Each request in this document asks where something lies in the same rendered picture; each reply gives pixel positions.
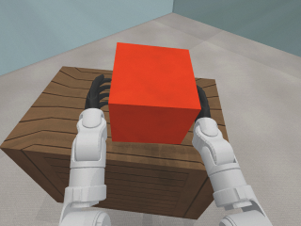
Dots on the robot right hand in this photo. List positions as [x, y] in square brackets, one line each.
[204, 104]

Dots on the left robot forearm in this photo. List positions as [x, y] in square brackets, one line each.
[88, 161]

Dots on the left robot upper arm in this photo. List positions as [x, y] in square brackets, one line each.
[86, 218]

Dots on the robot left hand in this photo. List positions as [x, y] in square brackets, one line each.
[94, 96]

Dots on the right robot forearm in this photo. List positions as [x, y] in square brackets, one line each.
[230, 188]

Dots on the carton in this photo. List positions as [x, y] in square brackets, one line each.
[153, 95]

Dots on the right robot upper arm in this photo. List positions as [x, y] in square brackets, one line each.
[248, 218]

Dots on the pedestal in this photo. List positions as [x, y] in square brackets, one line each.
[150, 178]

